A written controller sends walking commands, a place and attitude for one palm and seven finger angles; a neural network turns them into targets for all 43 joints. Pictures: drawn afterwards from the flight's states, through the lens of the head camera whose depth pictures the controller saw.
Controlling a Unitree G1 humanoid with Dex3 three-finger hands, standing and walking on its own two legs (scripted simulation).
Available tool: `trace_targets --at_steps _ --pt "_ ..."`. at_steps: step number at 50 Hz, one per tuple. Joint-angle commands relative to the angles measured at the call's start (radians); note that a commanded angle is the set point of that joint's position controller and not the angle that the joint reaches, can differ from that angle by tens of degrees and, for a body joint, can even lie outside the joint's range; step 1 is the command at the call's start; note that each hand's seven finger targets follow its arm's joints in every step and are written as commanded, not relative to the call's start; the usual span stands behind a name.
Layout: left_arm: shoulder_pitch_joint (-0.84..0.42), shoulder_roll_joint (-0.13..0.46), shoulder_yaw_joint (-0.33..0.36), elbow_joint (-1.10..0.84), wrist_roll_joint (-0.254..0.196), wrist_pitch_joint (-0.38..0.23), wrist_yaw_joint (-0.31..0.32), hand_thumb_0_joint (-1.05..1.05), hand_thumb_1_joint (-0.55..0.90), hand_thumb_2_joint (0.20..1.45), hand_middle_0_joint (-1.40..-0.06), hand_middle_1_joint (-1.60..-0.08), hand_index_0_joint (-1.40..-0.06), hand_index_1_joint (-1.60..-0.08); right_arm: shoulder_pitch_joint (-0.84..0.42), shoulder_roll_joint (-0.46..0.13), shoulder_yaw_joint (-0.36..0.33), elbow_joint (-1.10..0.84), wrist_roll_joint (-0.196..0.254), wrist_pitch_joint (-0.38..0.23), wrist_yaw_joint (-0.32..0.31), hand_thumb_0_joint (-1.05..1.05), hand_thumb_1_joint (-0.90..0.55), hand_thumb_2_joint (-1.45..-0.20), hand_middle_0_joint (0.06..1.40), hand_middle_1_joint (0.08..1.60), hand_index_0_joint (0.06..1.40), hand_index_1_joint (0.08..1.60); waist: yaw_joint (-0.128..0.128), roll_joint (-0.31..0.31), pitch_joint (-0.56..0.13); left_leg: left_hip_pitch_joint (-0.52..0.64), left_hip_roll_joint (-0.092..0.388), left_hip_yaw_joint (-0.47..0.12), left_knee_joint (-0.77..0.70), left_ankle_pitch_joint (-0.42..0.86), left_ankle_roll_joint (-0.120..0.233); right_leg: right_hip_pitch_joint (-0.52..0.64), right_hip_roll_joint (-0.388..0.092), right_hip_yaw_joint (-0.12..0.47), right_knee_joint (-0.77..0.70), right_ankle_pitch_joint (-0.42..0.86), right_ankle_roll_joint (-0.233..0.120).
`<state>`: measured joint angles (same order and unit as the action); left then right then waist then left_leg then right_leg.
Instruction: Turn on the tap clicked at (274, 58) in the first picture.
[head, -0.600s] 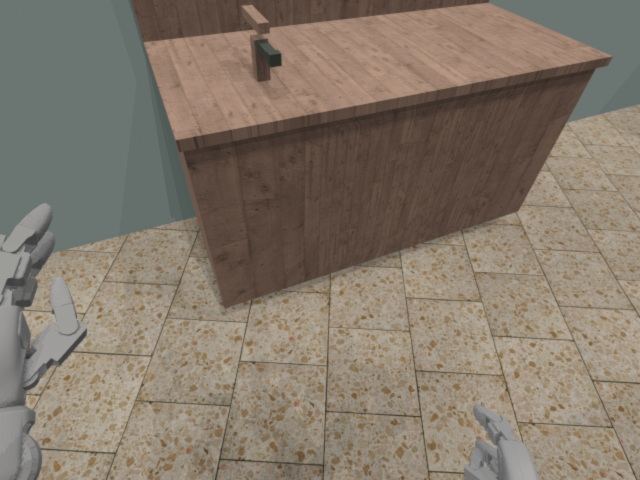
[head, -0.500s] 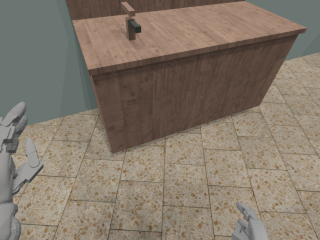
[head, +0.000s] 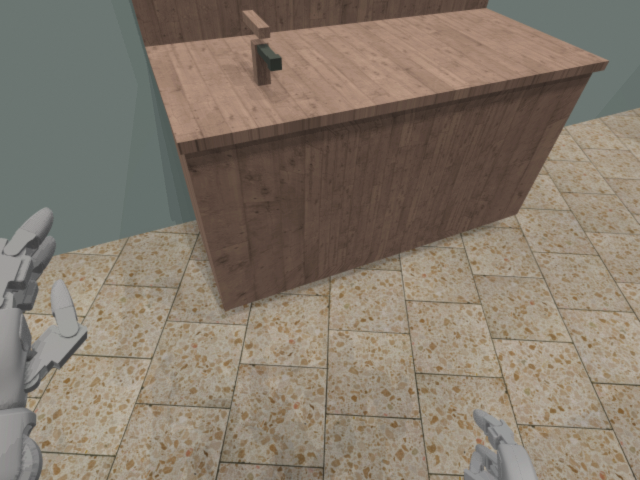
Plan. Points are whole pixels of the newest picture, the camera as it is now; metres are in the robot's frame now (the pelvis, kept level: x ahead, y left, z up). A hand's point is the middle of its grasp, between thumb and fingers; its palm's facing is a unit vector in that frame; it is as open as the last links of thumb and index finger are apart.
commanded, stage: walk to a spot facing it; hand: left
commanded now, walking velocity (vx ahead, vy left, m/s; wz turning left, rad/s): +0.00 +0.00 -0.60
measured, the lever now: (274, 62) +0.96 +0.17 +0.11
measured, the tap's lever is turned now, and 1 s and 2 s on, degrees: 0 0 0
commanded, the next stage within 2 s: turn to face it in 1.60 s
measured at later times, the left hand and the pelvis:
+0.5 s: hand (159, 309) +0.24 +0.18 +0.16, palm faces +0.29 -0.88 -0.37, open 7.4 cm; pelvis -0.01 -0.02 -0.02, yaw -10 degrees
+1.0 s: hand (316, 217) +0.35 +0.04 +0.19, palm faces -0.01 -0.88 -0.48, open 7.4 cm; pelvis +0.06 -0.08 +0.00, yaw -26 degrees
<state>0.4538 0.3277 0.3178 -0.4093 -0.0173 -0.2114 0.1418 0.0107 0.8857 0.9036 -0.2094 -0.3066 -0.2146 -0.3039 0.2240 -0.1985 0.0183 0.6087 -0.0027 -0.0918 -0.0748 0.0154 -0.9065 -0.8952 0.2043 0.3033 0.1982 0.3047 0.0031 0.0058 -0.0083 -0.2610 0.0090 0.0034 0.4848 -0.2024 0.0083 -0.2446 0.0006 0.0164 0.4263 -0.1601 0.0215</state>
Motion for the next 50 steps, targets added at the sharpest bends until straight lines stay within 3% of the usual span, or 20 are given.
trace_targets --at_steps 1,11,14,17,20,22,23,24,25,26,29,32,33,34,35,36,37,39,42,50 --pt "-0.09 0.166 0.102 -0.225 0.001 -0.064 0.016 0.0 0.9 0.9 -0.2 -0.3 -0.2 -0.3 -0.103 -0.115 -0.039 -0.159 0.002 -0.058 -0.013 0.0 -0.9 -0.9 0.2 0.3 0.2 0.3 0.003 0.057 -0.06 -0.081 0.059 -0.035 -0.151 -0.109 -0.002 0.075 -0.012 0.032 -0.057 -0.05 -0.014" --pt "-0.137 0.144 0.103 -0.244 -0.002 -0.056 0.021 0.0 0.9 0.9 -0.2 -0.3 -0.2 -0.3 -0.108 -0.12 -0.058 -0.19 0.011 -0.052 0.0 0.0 -0.9 -0.9 0.2 0.3 0.2 0.3 0.02 0.084 -0.07 -0.102 0.176 -0.034 -0.091 -0.209 0.02 -0.067 0.004 0.104 0.157 -0.046 -0.018" --pt "-0.125 0.16 0.123 -0.271 -0.008 -0.056 0.02 0.0 0.9 0.9 -0.2 -0.3 -0.2 -0.3 -0.106 -0.116 -0.06 -0.202 0.013 -0.042 0.007 0.0 -0.9 -0.9 0.2 0.3 0.2 0.3 0.023 0.065 -0.076 -0.1 0.172 -0.005 -0.014 -0.227 0.022 -0.121 -0.016 0.151 0.177 -0.048 -0.032" --pt "-0.123 0.177 0.137 -0.286 -0.014 -0.063 0.019 0.0 0.9 0.9 -0.2 -0.3 -0.2 -0.3 -0.091 -0.108 -0.066 -0.196 0.0 -0.035 0.012 0.0 -0.9 -0.9 0.2 0.3 0.2 0.3 0.011 -0.067 -0.082 -0.049 0.09 0.052 0.13 -0.385 0.002 -0.251 -0.075 0.307 0.047 -0.287 -0.088" --pt "-0.101 0.183 0.161 -0.273 -0.019 -0.073 0.023 0.0 0.9 0.9 -0.2 -0.3 -0.2 -0.3 -0.089 -0.101 -0.061 -0.179 -0.017 -0.037 0.016 0.0 -0.9 -0.9 0.2 0.3 0.2 0.3 0.003 -0.101 -0.055 -0.032 0.065 0.054 0.2 -0.388 -0.001 -0.318 -0.114 0.451 -0.03 -0.438 -0.145" --pt "-0.104 0.187 0.172 -0.271 -0.021 -0.088 0.024 0.0 0.9 0.9 -0.2 -0.3 -0.2 -0.3 -0.077 -0.102 -0.057 -0.167 -0.019 -0.041 0.011 0.0 -0.9 -0.9 0.2 0.3 0.2 0.3 -0.007 -0.067 -0.077 0.052 0.104 0.007 0.101 -0.356 0.024 -0.346 -0.068 0.395 0.071 -0.351 -0.128" --pt "-0.105 0.179 0.171 -0.269 -0.022 -0.096 0.023 0.0 0.9 0.9 -0.2 -0.3 -0.2 -0.3 -0.077 -0.11 -0.059 -0.165 -0.019 -0.04 0.006 0.0 -0.9 -0.9 0.2 0.3 0.2 0.3 -0.009 -0.002 -0.092 0.117 0.158 -0.06 0.025 -0.376 0.05 -0.394 -0.011 0.304 0.168 -0.326 -0.096" --pt "-0.107 0.169 0.172 -0.271 -0.023 -0.106 0.022 0.0 0.9 0.9 -0.2 -0.3 -0.2 -0.3 -0.088 -0.117 -0.062 -0.166 -0.012 -0.042 -0.004 0.0 -0.9 -0.9 0.2 0.3 0.2 0.3 -0.006 0.128 -0.099 0.171 0.262 -0.175 -0.075 -0.394 0.089 -0.448 0.06 0.181 0.322 -0.296 -0.056" --pt "-0.105 0.173 0.171 -0.269 -0.02 -0.108 0.021 0.0 0.9 0.9 -0.2 -0.3 -0.2 -0.3 -0.095 -0.111 -0.061 -0.164 -0.002 -0.049 -0.012 0.0 -0.9 -0.9 0.2 0.3 0.2 0.3 -0.008 0.262 -0.115 0.175 0.411 -0.292 -0.182 -0.386 0.154 -0.468 0.07 0.061 0.579 -0.362 -0.02" --pt "-0.12 0.174 0.163 -0.27 -0.002 -0.115 0.018 0.0 0.9 0.9 -0.2 -0.3 -0.2 -0.3 -0.072 -0.106 -0.065 -0.156 0.001 -0.056 -0.006 0.0 -0.9 -0.9 0.2 0.3 0.2 0.3 -0.013 0.244 -0.081 0.123 0.477 -0.296 -0.215 -0.389 0.197 -0.461 -0.004 0.016 0.692 -0.368 -0.003" --pt "-0.133 0.147 0.12 -0.205 0.003 -0.124 0.005 0.0 0.9 0.9 -0.2 -0.3 -0.2 -0.3 -0.082 -0.125 -0.063 -0.149 -0.004 -0.058 0.01 0.0 -0.9 -0.9 0.2 0.3 0.2 0.3 -0.004 0.181 0.026 -0.057 0.446 -0.077 -0.164 -0.284 0.148 -0.299 -0.069 -0.047 0.563 -0.351 0.002" --pt "-0.17 0.158 0.108 -0.155 0.015 -0.109 0.005 0.0 0.9 0.9 -0.2 -0.3 -0.2 -0.3 -0.066 -0.133 -0.062 -0.148 -0.004 -0.068 0.018 0.0 -0.9 -0.9 0.2 0.3 0.2 0.3 0.015 0.123 0.001 -0.125 0.347 0.124 0.066 -0.243 0.055 -0.028 -0.002 -0.176 0.27 -0.272 -0.007" --pt "-0.174 0.168 0.112 -0.143 0.017 -0.099 0.006 0.0 0.9 0.9 -0.2 -0.3 -0.2 -0.3 -0.058 -0.128 -0.066 -0.152 0.002 -0.068 0.021 0.0 -0.9 -0.9 0.2 0.3 0.2 0.3 0.03 -0.019 -0.019 -0.212 0.258 0.18 0.325 -0.215 0.028 0.092 -0.009 -0.079 0.135 -0.216 -0.048" --pt "-0.174 0.207 0.143 -0.131 0.019 -0.09 0.014 0.0 0.9 0.9 -0.2 -0.3 -0.2 -0.3 -0.081 -0.104 -0.071 -0.173 0.012 -0.067 0.025 0.0 -0.9 -0.9 0.2 0.3 0.2 0.3 0.038 -0.368 -0.031 -0.44 0.096 0.217 0.69 -0.351 -0.025 0.192 -0.21 0.385 -0.032 -0.151 -0.173" --pt "-0.109 0.243 0.204 -0.097 0.003 -0.085 0.028 0.0 0.9 0.9 -0.2 -0.3 -0.2 -0.3 -0.135 -0.122 -0.073 -0.184 0.004 -0.073 0.03 0.0 -0.9 -0.9 0.2 0.3 0.2 0.3 0.049 -0.363 -0.032 -0.576 0.067 0.066 0.865 -0.411 -0.052 0.188 -0.363 0.712 -0.131 -0.038 -0.268" --pt "-0.129 0.219 0.176 -0.161 -0.004 -0.093 0.025 0.0 0.9 0.9 -0.2 -0.3 -0.2 -0.3 -0.105 -0.109 -0.068 -0.168 -0.004 -0.067 0.04 0.0 -0.9 -0.9 0.2 0.3 0.2 0.3 0.017 -0.206 -0.052 -0.543 0.099 -0.031 0.891 -0.346 -0.057 0.153 -0.353 0.715 -0.157 -0.257 -0.268" --pt "-0.104 0.253 0.194 -0.218 -0.005 -0.111 0.019 0.0 0.9 0.9 -0.2 -0.3 -0.2 -0.3 -0.085 -0.111 -0.063 -0.153 -0.002 -0.053 0.045 0.0 -0.9 -0.9 0.2 0.3 0.2 0.3 0.01 -0.136 -0.038 -0.555 0.107 -0.042 0.926 -0.262 -0.062 0.141 -0.333 0.675 -0.157 -0.295 -0.275" --pt "-0.058 0.271 0.227 -0.294 -0.008 -0.138 0.014 0.0 0.9 0.9 -0.2 -0.3 -0.2 -0.3 -0.097 -0.11 -0.057 -0.132 -0.001 -0.027 0.048 0.0 -0.9 -0.9 0.2 0.3 0.2 0.3 0.0 -0.057 -0.063 -0.529 0.126 -0.032 0.91 -0.155 -0.074 0.14 -0.271 0.454 -0.126 -0.077 -0.251" --pt "-0.011 0.267 0.244 -0.325 -0.008 -0.146 0.018 0.0 0.9 0.9 -0.2 -0.3 -0.2 -0.3 -0.104 -0.101 -0.061 -0.133 -0.005 -0.011 0.041 0.0 -0.9 -0.9 0.2 0.3 0.2 0.3 -0.006 -0.033 -0.115 -0.457 0.135 -0.011 0.701 -0.15 -0.072 0.14 -0.243 0.32 -0.099 0.119 -0.248" --pt "0.011 0.175 0.148 -0.171 -0.015 -0.09 0.024 0.0 0.9 0.9 -0.2 -0.3 -0.2 -0.3 -0.088 -0.101 -0.052 -0.172 0.007 -0.015 0.019 0.0 -0.9 -0.9 0.2 0.3 0.2 0.3 0.009 -0.119 -0.095 -0.125 0.062 0.131 0.135 -0.08 -0.028 0.034 -0.176 0.265 -0.099 -0.106 -0.208"
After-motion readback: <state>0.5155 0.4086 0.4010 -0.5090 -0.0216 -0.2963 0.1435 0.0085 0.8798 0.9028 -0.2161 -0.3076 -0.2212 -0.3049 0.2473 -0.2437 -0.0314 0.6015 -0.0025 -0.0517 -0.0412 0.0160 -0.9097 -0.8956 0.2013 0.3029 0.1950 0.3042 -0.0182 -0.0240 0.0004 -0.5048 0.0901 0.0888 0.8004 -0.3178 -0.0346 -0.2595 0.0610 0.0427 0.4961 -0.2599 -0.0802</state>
